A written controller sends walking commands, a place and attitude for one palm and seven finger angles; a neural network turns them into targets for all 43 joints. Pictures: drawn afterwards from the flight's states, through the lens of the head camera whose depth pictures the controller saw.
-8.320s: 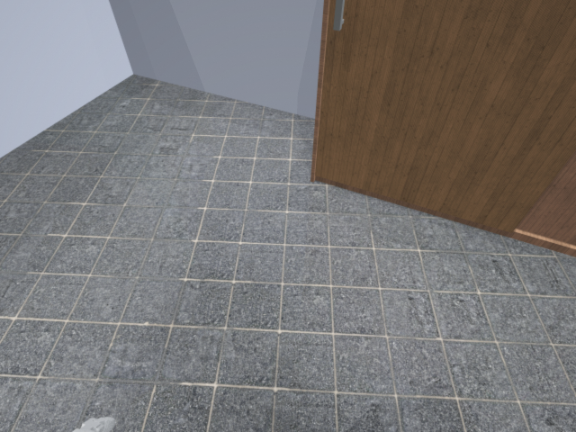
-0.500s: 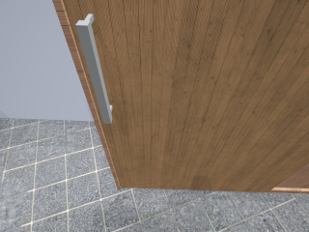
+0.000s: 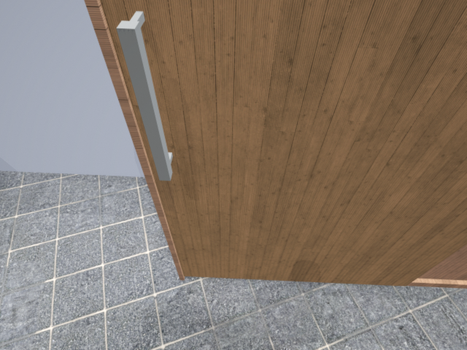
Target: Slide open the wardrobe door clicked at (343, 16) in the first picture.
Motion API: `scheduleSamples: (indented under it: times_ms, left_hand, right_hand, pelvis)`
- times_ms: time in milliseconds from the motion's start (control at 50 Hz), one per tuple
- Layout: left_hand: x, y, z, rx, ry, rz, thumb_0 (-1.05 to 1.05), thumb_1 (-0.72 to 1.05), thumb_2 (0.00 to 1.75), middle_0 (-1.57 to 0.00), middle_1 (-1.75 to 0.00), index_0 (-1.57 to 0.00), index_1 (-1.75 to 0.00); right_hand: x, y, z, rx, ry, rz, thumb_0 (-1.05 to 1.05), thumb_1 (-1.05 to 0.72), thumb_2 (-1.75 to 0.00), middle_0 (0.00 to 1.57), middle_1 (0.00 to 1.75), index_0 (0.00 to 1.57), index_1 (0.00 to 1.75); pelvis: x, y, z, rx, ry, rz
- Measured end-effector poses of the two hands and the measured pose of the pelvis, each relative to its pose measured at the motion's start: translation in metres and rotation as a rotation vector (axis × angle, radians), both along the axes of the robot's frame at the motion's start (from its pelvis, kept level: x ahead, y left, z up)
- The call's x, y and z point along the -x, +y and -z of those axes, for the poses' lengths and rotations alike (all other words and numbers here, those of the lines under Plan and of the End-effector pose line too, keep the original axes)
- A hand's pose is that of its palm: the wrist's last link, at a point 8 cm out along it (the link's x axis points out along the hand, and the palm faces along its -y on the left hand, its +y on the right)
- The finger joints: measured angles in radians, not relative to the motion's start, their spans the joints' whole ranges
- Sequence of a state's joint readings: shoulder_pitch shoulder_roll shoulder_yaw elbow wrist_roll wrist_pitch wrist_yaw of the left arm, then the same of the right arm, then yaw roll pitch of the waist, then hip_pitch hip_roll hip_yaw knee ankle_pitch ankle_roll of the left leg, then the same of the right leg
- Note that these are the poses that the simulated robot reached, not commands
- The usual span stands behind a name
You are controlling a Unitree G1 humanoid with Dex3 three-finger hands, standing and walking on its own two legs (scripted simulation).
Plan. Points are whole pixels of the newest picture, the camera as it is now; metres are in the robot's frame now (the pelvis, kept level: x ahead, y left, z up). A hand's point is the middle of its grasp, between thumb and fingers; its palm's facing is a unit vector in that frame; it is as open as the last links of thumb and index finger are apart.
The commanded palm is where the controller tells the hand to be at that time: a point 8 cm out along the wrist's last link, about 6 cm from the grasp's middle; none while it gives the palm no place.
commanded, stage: raise the hand with hooked fingers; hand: left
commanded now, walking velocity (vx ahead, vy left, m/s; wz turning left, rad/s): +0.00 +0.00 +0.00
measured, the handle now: (154, 110) +0.46 +0.18 +0.16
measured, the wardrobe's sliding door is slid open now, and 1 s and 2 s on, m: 0.00 0.00 0.00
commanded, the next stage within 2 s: none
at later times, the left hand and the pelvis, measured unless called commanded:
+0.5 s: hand (104, 334) +0.14 +0.21 -0.01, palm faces +0.11 -0.99 -0.07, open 9.4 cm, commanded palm +0.13 +0.26 +0.00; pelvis -0.04 -0.02 -0.07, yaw +3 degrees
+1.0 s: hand (80, 280) +0.20 +0.24 +0.05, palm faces +0.06 -1.00 -0.07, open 12.4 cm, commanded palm +0.17 +0.30 +0.07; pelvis -0.03 +0.00 -0.04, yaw +1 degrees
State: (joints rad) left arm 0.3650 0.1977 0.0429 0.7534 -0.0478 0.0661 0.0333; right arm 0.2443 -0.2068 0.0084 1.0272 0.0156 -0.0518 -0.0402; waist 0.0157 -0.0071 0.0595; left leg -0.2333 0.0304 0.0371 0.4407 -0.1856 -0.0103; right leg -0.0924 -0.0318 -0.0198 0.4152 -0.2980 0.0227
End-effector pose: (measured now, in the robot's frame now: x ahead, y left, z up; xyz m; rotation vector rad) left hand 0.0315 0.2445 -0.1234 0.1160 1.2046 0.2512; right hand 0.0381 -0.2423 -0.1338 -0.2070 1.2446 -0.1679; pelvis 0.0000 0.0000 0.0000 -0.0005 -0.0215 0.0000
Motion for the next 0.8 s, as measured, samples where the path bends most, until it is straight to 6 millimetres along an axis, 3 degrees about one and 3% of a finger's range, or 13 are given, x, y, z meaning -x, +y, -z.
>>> scheduleSamples:
  times_ms: [100, 140, 180, 260, 340, 420, 520, 620, 800]
  left_hand:
    - [-0.104, 0.008, -0.099, -0.079, -0.742, 0.011, 0.02, 0.87, 0.88, -0.20, -0.33, -0.20, -0.33]
    - [-0.129, 0.007, -0.125, -0.068, -0.974, 0.065, 0.01, 0.84, 0.87, -0.20, -0.35, -0.20, -0.34]
    - [-0.139, 0.002, -0.135, -0.028, -1.146, 0.147, 0.01, 0.81, 0.85, -0.20, -0.37, -0.20, -0.37]
    - [-0.126, -0.003, -0.112, 0.071, -1.207, 0.281, 0.00, 0.73, 0.82, -0.21, -0.42, -0.21, -0.42]
    - [-0.092, 0.008, -0.083, 0.098, -1.099, 0.184, 0.01, 0.64, 0.78, -0.22, -0.47, -0.22, -0.47]
    - [-0.073, 0.016, -0.094, 0.012, -1.127, 0.131, 0.01, 0.54, 0.74, -0.23, -0.53, -0.23, -0.53]
    - [-0.089, 0.015, -0.123, -0.003, -1.227, 0.223, 0.01, 0.43, 0.69, -0.23, -0.61, -0.23, -0.61]
    - [-0.117, 0.020, -0.134, 0.052, -1.157, 0.272, 0.01, 0.31, 0.64, -0.24, -0.68, -0.24, -0.68]
    - [-0.130, 0.040, -0.163, 0.012, -1.171, 0.229, 0.01, 0.10, 0.55, -0.26, -0.82, -0.26, -0.82]
  right_hand:
    - [-0.043, 0.000, -0.013, 0.016, -0.335, -0.023, 0.01, -0.90, -0.90, 0.20, 0.30, 0.20, 0.30]
    - [-0.062, -0.002, -0.017, 0.013, -0.444, -0.030, 0.01, -0.90, -0.90, 0.20, 0.30, 0.20, 0.30]
    - [-0.082, -0.005, -0.020, 0.010, -0.540, -0.044, 0.01, -0.90, -0.90, 0.20, 0.30, 0.21, 0.30]
    - [-0.113, -0.013, -0.024, 0.022, -0.685, -0.086, 0.01, -0.90, -0.90, 0.20, 0.30, 0.21, 0.30]
    - [-0.131, -0.016, -0.029, 0.056, -0.751, -0.126, 0.01, -0.90, -0.90, 0.20, 0.30, 0.20, 0.30]
    - [-0.135, -0.010, -0.026, 0.077, -0.739, -0.178, 0.01, -0.90, -0.90, 0.20, 0.30, 0.20, 0.30]
    - [-0.121, 0.003, -0.011, 0.046, -0.673, -0.189, 0.01, -0.90, -0.90, 0.20, 0.30, 0.20, 0.30]
    - [-0.098, 0.013, -0.004, -0.001, -0.614, -0.121, 0.01, -0.90, -0.90, 0.20, 0.30, 0.21, 0.30]
    - [-0.072, 0.003, -0.009, 0.018, -0.563, -0.072, 0.01, -0.90, -0.90, 0.20, 0.30, 0.21, 0.30]
  pelvis:
    - [0.012, -0.001, 0.011, -0.007, 0.033, -0.032]
    - [0.018, -0.003, 0.019, -0.005, 0.076, -0.024]
    - [0.025, -0.006, 0.032, -0.005, 0.123, -0.011]
    - [0.036, -0.011, 0.057, -0.002, 0.169, -0.002]
    - [0.038, -0.014, 0.070, 0.009, 0.179, -0.012]
    - [0.038, -0.016, 0.074, 0.034, 0.170, -0.034]
    - [0.040, -0.017, 0.072, 0.054, 0.159, -0.050]
    - [0.039, -0.015, 0.061, 0.046, 0.153, -0.036]
    - [0.030, -0.007, 0.045, 0.031, 0.138, -0.018]
